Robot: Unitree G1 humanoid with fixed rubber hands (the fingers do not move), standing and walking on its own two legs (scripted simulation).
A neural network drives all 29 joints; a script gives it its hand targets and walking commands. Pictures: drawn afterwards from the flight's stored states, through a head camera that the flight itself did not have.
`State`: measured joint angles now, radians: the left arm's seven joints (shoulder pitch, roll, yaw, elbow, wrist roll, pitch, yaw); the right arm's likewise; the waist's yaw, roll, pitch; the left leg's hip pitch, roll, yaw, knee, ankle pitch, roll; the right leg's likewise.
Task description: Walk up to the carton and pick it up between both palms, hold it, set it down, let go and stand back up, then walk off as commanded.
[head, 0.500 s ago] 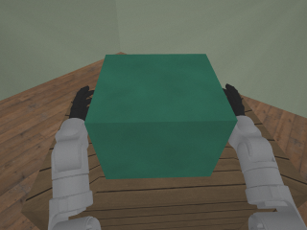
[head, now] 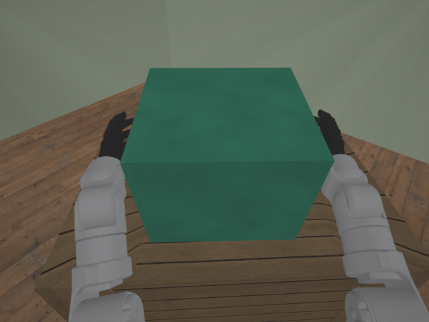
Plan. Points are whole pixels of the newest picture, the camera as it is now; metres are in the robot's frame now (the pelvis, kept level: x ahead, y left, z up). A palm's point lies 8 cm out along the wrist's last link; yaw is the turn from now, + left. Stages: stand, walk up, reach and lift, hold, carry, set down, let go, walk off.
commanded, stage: hold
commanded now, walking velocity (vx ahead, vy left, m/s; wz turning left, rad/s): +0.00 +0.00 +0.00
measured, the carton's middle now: (222, 153) +0.41 +0.01 +0.15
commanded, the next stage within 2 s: set down in 0.04 s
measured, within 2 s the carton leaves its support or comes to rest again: neither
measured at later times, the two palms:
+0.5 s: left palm (118, 153) +0.37 +0.20 +0.18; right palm (325, 164) +0.36 -0.18 +0.17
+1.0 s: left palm (130, 167) +0.39 +0.19 +0.13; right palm (321, 174) +0.36 -0.19 +0.13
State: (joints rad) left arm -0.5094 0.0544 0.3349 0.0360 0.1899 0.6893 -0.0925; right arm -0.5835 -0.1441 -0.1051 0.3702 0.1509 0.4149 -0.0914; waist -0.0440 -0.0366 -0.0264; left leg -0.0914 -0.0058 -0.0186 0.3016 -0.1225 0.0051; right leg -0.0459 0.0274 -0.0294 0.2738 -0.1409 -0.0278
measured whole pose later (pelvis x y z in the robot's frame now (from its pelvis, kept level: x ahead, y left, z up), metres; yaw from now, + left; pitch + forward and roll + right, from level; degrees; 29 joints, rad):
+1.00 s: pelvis +0.05 +0.01 +0.00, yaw +0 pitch -8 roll -1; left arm -0.35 0.06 0.25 0.15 0.17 0.36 -0.10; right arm -0.35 -0.09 -0.10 0.39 0.12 0.04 -0.10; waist -0.07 -0.07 0.06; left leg 0.03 -0.02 0.00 0.32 -0.21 0.02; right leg 0.09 0.01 -0.03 0.25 -0.21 0.00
